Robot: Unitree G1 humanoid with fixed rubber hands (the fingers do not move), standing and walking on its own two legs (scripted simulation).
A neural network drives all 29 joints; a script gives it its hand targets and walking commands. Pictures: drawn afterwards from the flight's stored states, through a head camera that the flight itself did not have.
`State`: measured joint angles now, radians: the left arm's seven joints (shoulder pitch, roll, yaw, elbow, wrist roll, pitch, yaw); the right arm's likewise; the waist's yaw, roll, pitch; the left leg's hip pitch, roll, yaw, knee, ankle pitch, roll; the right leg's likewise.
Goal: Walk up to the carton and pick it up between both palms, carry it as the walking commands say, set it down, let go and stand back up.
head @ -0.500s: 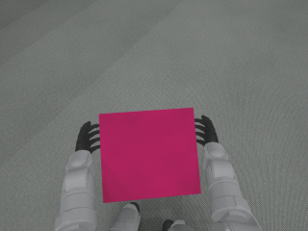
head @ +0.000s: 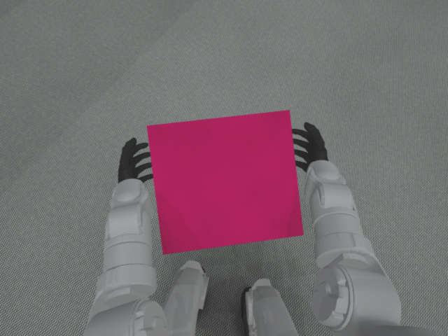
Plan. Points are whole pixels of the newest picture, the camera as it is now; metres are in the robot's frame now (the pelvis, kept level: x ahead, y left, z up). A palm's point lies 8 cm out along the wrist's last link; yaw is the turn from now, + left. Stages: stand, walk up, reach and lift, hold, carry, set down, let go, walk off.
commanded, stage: set down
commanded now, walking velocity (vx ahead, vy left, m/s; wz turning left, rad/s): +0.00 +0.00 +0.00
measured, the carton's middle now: (223, 177) +0.42 +0.05 -0.16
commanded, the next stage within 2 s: none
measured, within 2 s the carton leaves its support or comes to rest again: neither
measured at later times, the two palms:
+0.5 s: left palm (152, 182) +0.39 +0.20 -0.16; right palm (302, 171) +0.47 -0.13 -0.16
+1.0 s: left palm (157, 186) +0.41 +0.21 -0.25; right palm (289, 169) +0.49 -0.12 -0.22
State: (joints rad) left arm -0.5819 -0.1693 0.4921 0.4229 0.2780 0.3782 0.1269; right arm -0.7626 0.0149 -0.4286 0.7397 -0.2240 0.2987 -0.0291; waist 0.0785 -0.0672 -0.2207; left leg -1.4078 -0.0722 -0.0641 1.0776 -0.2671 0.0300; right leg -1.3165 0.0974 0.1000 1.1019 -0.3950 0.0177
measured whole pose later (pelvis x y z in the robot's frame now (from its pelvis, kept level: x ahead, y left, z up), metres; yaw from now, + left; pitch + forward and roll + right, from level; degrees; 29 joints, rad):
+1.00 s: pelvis -0.03 -0.03 -0.15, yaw -1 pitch +46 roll -5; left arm -0.97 0.01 0.47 0.59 0.16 0.36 0.19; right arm -1.13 -0.12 -0.37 0.86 -0.13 0.30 -0.12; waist 0.07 -0.11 -0.14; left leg -2.04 -0.11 -0.12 1.62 -0.36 -0.05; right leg -1.95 0.16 0.02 1.66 -0.52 0.04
